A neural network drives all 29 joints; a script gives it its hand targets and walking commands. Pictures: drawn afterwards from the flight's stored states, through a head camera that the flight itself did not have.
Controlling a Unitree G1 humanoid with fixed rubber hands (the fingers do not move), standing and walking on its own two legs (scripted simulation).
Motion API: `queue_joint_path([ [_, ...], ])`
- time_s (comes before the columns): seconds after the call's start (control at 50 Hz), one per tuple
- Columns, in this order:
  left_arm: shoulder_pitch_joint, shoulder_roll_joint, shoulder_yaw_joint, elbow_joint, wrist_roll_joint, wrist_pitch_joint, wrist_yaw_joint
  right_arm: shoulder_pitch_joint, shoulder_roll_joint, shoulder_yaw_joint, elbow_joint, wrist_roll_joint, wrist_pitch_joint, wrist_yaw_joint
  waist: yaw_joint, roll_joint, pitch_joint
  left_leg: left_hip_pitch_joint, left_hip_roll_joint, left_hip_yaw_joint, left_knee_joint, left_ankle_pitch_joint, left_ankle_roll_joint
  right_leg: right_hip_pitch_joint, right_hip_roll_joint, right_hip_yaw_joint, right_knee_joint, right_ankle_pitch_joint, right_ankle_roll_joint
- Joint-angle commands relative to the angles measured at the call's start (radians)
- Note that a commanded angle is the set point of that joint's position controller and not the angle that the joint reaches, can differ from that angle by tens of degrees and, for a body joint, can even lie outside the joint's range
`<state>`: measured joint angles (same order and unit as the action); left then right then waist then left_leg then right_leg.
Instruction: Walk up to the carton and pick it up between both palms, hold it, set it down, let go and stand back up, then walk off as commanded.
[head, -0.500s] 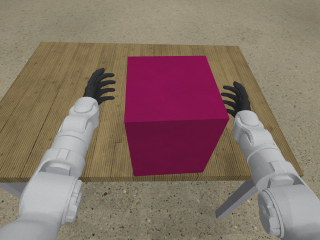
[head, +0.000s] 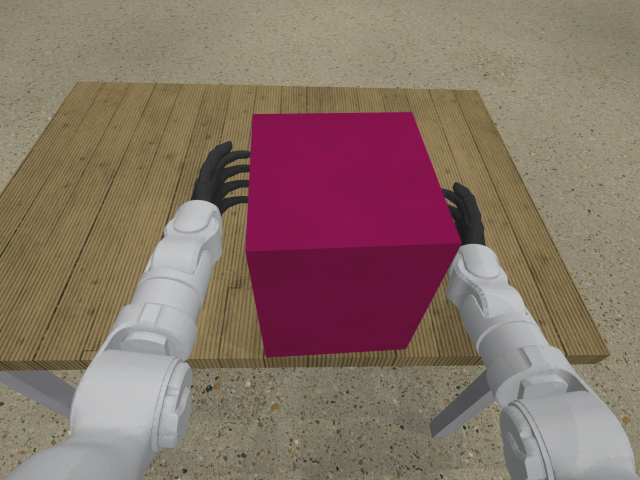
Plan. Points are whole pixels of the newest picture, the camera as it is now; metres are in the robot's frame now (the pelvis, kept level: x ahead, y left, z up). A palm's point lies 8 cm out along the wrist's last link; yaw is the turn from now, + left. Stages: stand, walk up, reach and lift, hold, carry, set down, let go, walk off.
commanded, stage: reach and lift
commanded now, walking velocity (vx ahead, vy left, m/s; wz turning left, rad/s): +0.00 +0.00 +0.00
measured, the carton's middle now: (335, 241) +0.42 -0.01 +0.06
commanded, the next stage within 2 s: none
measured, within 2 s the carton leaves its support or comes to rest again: leaves its support in 1.66 s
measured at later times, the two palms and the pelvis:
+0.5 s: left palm (214, 210) +0.44 +0.15 +0.10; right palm (446, 247) +0.39 -0.14 +0.08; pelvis +0.00 +0.00 +0.00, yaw +0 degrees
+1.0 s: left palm (214, 211) +0.44 +0.15 +0.10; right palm (446, 249) +0.39 -0.14 +0.08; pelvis +0.00 -0.01 +0.01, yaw +0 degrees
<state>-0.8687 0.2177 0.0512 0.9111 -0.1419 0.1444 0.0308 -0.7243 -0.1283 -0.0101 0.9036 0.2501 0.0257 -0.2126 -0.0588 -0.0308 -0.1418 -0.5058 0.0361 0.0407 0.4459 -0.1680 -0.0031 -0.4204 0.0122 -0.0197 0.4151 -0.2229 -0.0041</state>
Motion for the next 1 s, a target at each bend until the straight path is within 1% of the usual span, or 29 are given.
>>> queue_joint_path([
  [0.0, -0.463, 0.019, 0.042, -0.162, 0.087, -0.079, 0.008, -0.536, -0.034, -0.117, -0.262, -0.054, -0.091, -0.018, -0.031, 0.117, -0.690, 0.594, -0.021, -0.038, 0.099, 0.504, -0.061, 0.041, 0.036, -0.047, -0.054, 0.519, 0.056],
  [0.02, -0.467, 0.005, 0.047, -0.149, 0.099, -0.079, 0.004, -0.535, -0.005, -0.109, -0.260, -0.059, -0.083, -0.018, -0.017, 0.118, -0.650, 0.561, -0.028, -0.027, 0.086, 0.486, -0.053, 0.060, 0.030, -0.043, -0.057, 0.518, 0.057],
  [0.04, -0.490, -0.007, 0.040, -0.139, 0.102, -0.077, 0.003, -0.551, -0.003, -0.127, -0.229, -0.075, -0.087, -0.028, -0.052, 0.118, -0.620, 0.566, -0.026, -0.035, 0.080, 0.442, -0.054, 0.054, 0.025, -0.042, -0.058, 0.514, 0.061],
  [0.06, -0.512, -0.016, 0.046, -0.184, 0.102, -0.083, 0.009, -0.582, -0.001, -0.137, -0.278, -0.088, -0.090, -0.030, -0.047, 0.117, -0.669, 0.575, -0.022, -0.033, 0.080, 0.473, -0.060, 0.054, 0.031, -0.044, -0.051, 0.535, 0.060],
  [0.1, -0.509, -0.019, 0.038, -0.161, 0.102, -0.080, 0.010, -0.601, 0.002, -0.137, -0.309, -0.104, -0.098, -0.038, -0.043, 0.110, -0.678, 0.566, -0.026, -0.027, 0.084, 0.469, -0.061, 0.076, 0.032, -0.045, -0.051, 0.534, 0.059],
  [0.12, -0.488, -0.033, 0.043, -0.152, 0.107, -0.084, 0.008, -0.585, 0.013, -0.141, -0.321, -0.121, -0.098, -0.040, -0.044, 0.078, -0.698, 0.560, -0.023, -0.029, 0.087, 0.460, -0.056, 0.090, 0.032, -0.039, -0.046, 0.556, 0.064],
  [0.14, -0.500, -0.050, 0.044, -0.101, 0.118, -0.092, -0.002, -0.599, 0.045, -0.149, -0.263, -0.140, -0.086, -0.035, -0.043, 0.087, -0.634, 0.529, -0.027, -0.020, 0.071, 0.411, -0.048, 0.096, 0.020, -0.038, -0.047, 0.531, 0.064],
  [0.18, -0.539, -0.042, 0.041, -0.158, 0.119, -0.103, -0.001, -0.609, 0.043, -0.159, -0.300, -0.157, -0.091, -0.037, -0.057, 0.074, -0.664, 0.524, -0.029, -0.023, 0.073, 0.399, -0.049, 0.109, 0.023, -0.044, -0.033, 0.533, 0.068],
  [0.2, -0.513, -0.090, 0.043, -0.122, 0.133, -0.109, -0.006, -0.608, 0.090, -0.158, -0.286, -0.176, -0.098, -0.035, -0.053, 0.070, -0.629, 0.522, -0.027, -0.024, 0.067, 0.382, -0.048, 0.102, 0.021, -0.049, -0.037, 0.523, 0.069],
  [0.24, -0.537, -0.154, 0.054, -0.115, 0.157, -0.128, -0.013, -0.646, 0.116, -0.169, -0.289, -0.214, -0.116, -0.007, -0.042, 0.088, -0.654, 0.558, -0.021, -0.022, 0.065, 0.402, -0.054, 0.072, 0.024, -0.059, -0.054, 0.450, 0.052],
  [0.26, -0.536, -0.173, 0.053, -0.118, 0.171, -0.132, -0.016, -0.664, 0.127, -0.163, -0.323, -0.217, -0.127, 0.000, -0.031, 0.095, -0.676, 0.580, -0.018, -0.024, 0.072, 0.418, -0.056, 0.084, 0.025, -0.059, -0.053, 0.480, 0.051],
  [0.3, -0.555, -0.261, 0.080, -0.001, 0.230, -0.150, -0.060, -0.686, 0.239, -0.179, -0.251, -0.287, -0.126, 0.043, -0.029, 0.069, -0.578, 0.529, -0.034, -0.010, 0.044, 0.361, -0.043, 0.112, 0.007, -0.060, -0.064, 0.466, 0.056],
  [0.34, -0.569, -0.416, 0.082, -0.030, 0.307, -0.189, -0.106, -0.674, 0.392, -0.196, -0.244, -0.387, -0.159, 0.096, -0.049, 0.075, -0.629, 0.564, -0.037, -0.007, 0.032, 0.395, -0.044, 0.164, 0.006, -0.067, -0.051, 0.539, 0.059],
  [0.36, -0.573, -0.494, 0.107, 0.041, 0.362, -0.191, -0.145, -0.706, 0.528, -0.193, -0.237, -0.443, -0.165, 0.134, -0.013, 0.056, -0.588, 0.525, -0.040, 0.007, 0.010, 0.353, -0.030, 0.198, -0.010, -0.062, -0.049, 0.527, 0.063],
  [0.4, -0.563, -0.682, 0.084, 0.072, 0.415, -0.220, -0.185, -0.719, 0.717, -0.175, -0.263, -0.532, -0.198, 0.196, -0.022, 0.061, -0.656, 0.517, -0.054, 0.019, -0.008, 0.375, -0.034, 0.280, -0.009, -0.058, -0.029, 0.619, 0.071],
  [0.46, -0.510, -0.647, 0.103, 0.141, 0.425, -0.232, -0.191, -0.685, 0.724, -0.182, -0.232, -0.575, -0.202, 0.202, -0.018, 0.066, -0.572, 0.439, -0.066, 0.044, -0.044, 0.309, -0.029, 0.396, -0.016, -0.041, -0.022, 0.709, 0.079],
  [0.5, -0.506, -0.667, 0.104, 0.163, 0.424, -0.238, -0.197, -0.654, 0.734, -0.211, -0.203, -0.608, -0.204, 0.201, -0.050, 0.058, -0.555, 0.431, -0.056, 0.037, -0.052, 0.296, -0.032, 0.413, -0.014, -0.049, -0.028, 0.702, 0.073],
  [0.52, -0.503, -0.660, 0.115, 0.181, 0.428, -0.241, -0.201, -0.652, 0.750, -0.197, -0.196, -0.615, -0.197, 0.204, -0.044, 0.061, -0.515, 0.437, -0.058, 0.040, -0.065, 0.278, -0.029, 0.425, -0.017, -0.047, -0.036, 0.677, 0.073],
  [0.54, -0.526, -0.653, 0.107, 0.162, 0.421, -0.253, -0.200, -0.627, 0.745, -0.211, -0.188, -0.625, -0.198, 0.202, -0.061, 0.053, -0.524, 0.427, -0.057, 0.050, -0.063, 0.283, -0.035, 0.429, -0.012, -0.052, -0.026, 0.707, 0.075],
  [0.58, -0.499, -0.666, 0.121, 0.169, 0.437, -0.250, -0.203, -0.648, 0.767, -0.204, -0.194, -0.624, -0.203, 0.206, -0.041, 0.064, -0.521, 0.407, -0.059, 0.050, -0.066, 0.284, -0.030, 0.456, -0.019, -0.041, -0.025, 0.720, 0.074],
  [0.64, -0.494, -0.656, 0.142, 0.203, 0.439, -0.248, -0.218, -0.643, 0.797, -0.172, -0.209, -0.624, -0.197, 0.199, -0.027, 0.032, -0.519, 0.349, -0.064, 0.052, -0.088, 0.237, -0.011, 0.527, -0.034, -0.027, -0.011, 0.789, 0.088],
  [0.66, -0.481, -0.676, 0.130, 0.195, 0.438, -0.247, -0.219, -0.624, 0.799, -0.187, -0.194, -0.638, -0.203, 0.192, -0.050, 0.033, -0.518, 0.356, -0.061, 0.044, -0.094, 0.224, -0.017, 0.525, -0.032, -0.024, -0.014, 0.774, 0.091],
  [0.7, -0.517, -0.675, 0.129, 0.187, 0.438, -0.250, -0.215, -0.625, 0.816, -0.200, -0.188, -0.636, -0.203, 0.194, -0.055, 0.043, -0.531, 0.342, -0.062, 0.050, -0.097, 0.212, -0.020, 0.538, -0.031, -0.025, -0.013, 0.758, 0.082],
  [0.78, -0.488, -0.691, 0.126, 0.199, 0.446, -0.243, -0.212, -0.618, 0.822, -0.175, -0.185, -0.634, -0.198, 0.194, -0.039, 0.030, -0.495, 0.372, -0.070, 0.052, -0.097, 0.251, -0.023, 0.541, -0.025, -0.037, -0.016, 0.812, 0.084],
  [0.8, -0.490, -0.716, 0.104, 0.167, 0.440, -0.241, -0.207, -0.614, 0.816, -0.176, -0.191, -0.619, -0.201, 0.196, -0.053, 0.075, -0.548, 0.391, -0.065, 0.043, -0.092, 0.252, -0.029, 0.525, -0.023, -0.038, -0.018, 0.798, 0.081],
  [0.86, -0.498, -0.719, 0.111, 0.175, 0.427, -0.244, -0.204, -0.644, 0.839, -0.170, -0.220, -0.620, -0.201, 0.193, -0.038, 0.042, -0.571, 0.357, -0.068, 0.056, -0.101, 0.232, -0.022, 0.530, -0.024, -0.028, -0.026, 0.768, 0.080],
  [0.9, -0.503, -0.736, 0.083, 0.157, 0.416, -0.245, -0.199, -0.615, 0.835, -0.159, -0.208, -0.618, -0.204, 0.190, -0.058, 0.051, -0.574, 0.395, -0.064, 0.051, -0.088, 0.275, -0.031, 0.522, -0.015, -0.046, -0.018, 0.821, 0.079],
  [0.94, -0.488, -0.736, 0.095, 0.191, 0.409, -0.239, -0.200, -0.646, 0.836, -0.150, -0.205, -0.591, -0.199, 0.190, -0.036, 0.049, -0.568, 0.380, -0.069, 0.049, -0.093, 0.252, -0.023, 0.529, -0.021, -0.028, -0.033, 0.780, 0.073],
  [0.98, -0.462, -0.744, 0.124, 0.209, 0.439, -0.217, -0.206, -0.620, 0.826, -0.172, -0.195, -0.615, -0.187, 0.184, -0.053, 0.043, -0.501, 0.360, -0.072, 0.047, -0.114, 0.213, -0.015, 0.518, -0.024, -0.031, -0.044, 0.752, 0.077],
])
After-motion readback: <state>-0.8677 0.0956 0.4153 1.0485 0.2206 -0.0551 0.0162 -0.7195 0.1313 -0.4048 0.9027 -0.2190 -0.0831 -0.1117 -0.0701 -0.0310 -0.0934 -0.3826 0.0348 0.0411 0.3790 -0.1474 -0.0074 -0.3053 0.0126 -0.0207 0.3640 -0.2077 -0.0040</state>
